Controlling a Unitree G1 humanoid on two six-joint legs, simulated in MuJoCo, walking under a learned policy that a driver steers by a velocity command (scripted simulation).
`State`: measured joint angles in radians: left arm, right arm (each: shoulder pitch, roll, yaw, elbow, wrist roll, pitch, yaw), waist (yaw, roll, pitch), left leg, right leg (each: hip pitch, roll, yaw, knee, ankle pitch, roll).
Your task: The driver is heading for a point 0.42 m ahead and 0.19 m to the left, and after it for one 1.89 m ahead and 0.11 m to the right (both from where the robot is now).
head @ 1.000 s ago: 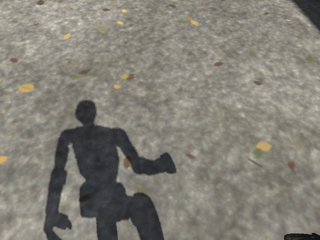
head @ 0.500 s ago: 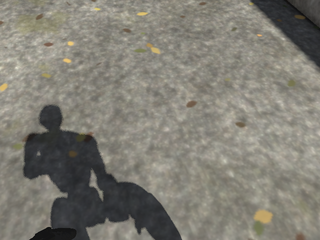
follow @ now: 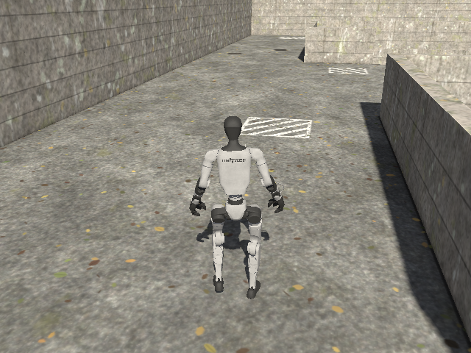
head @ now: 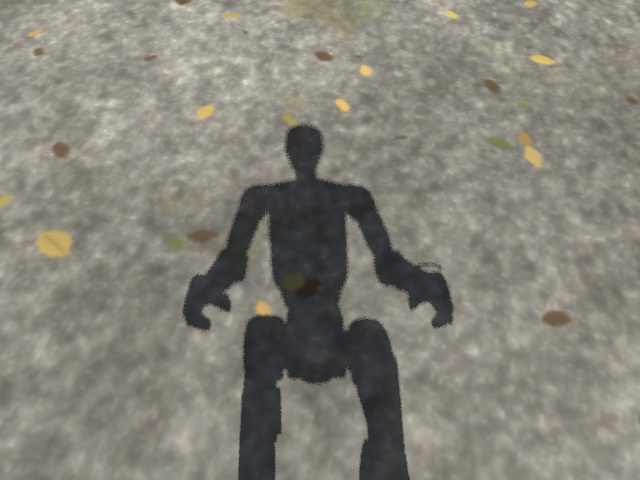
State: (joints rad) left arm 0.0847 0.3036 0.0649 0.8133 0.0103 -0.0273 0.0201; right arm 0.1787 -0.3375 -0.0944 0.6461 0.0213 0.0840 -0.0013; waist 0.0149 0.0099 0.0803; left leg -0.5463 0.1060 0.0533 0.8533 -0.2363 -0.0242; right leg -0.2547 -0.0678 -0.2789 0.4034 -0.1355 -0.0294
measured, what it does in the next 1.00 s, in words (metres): walks ahead, turning left: left foot, then right foot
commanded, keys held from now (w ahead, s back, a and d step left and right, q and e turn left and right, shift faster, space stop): q+shift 0.08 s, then w+q+shift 0.56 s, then w+e+shift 0.36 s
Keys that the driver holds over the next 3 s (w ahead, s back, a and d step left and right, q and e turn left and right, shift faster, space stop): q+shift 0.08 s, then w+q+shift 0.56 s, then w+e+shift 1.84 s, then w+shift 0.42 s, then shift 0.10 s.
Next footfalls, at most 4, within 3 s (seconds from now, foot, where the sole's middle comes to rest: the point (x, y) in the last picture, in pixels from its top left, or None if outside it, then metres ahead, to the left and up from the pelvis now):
0.10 left None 0.10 0.12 -0.77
0.52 right None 0.33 -0.08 -0.77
0.98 left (121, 443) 0.51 0.42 -0.77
1.42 right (182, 255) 0.99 0.37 -0.77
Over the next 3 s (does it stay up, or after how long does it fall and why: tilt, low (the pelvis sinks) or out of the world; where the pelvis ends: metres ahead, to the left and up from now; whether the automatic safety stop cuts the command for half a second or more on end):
stays up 1.98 -0.12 0.00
